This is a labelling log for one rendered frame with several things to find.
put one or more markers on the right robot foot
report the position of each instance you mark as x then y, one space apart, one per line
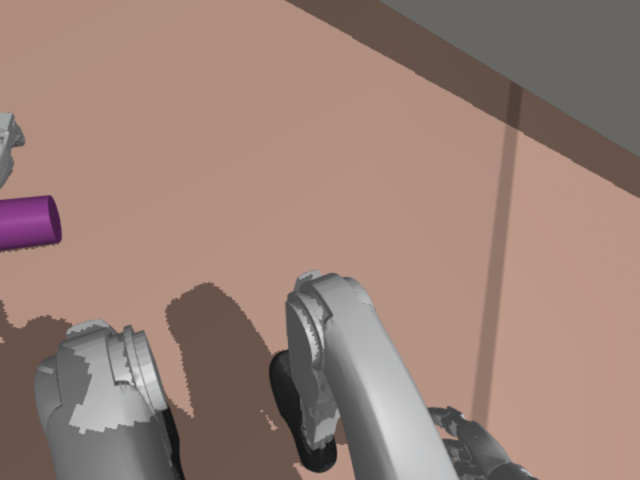
288 403

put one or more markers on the left robot foot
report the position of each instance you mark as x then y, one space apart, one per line
175 442

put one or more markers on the can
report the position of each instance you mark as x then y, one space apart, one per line
30 221

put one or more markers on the left robot hand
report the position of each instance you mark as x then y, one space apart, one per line
11 136

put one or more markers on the right robot arm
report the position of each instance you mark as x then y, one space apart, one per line
510 471

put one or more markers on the right robot hand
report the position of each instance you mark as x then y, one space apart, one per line
477 451

